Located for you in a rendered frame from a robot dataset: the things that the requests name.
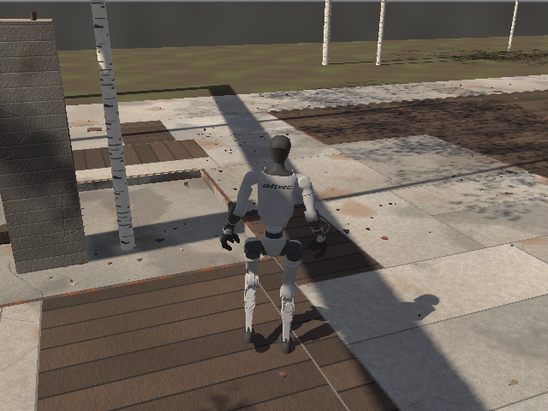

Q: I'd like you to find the right robot forearm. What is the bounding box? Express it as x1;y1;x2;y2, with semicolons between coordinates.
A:
309;209;325;242

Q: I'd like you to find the robot left hand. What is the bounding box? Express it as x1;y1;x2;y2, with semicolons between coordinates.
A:
220;232;240;251

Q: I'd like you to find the robot left upper arm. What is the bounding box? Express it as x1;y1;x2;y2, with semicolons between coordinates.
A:
233;171;260;217

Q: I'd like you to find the robot right hand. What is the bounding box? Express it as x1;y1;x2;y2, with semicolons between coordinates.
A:
307;240;327;259

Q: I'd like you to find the left robot forearm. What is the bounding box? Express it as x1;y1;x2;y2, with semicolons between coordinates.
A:
223;203;241;235

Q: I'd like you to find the robot left shin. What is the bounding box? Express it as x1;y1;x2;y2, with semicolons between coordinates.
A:
244;273;256;332

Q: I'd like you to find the right robot foot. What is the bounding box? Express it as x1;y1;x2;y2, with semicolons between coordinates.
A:
278;331;291;354

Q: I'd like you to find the robot right upper arm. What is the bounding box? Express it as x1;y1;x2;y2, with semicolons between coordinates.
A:
296;174;318;222

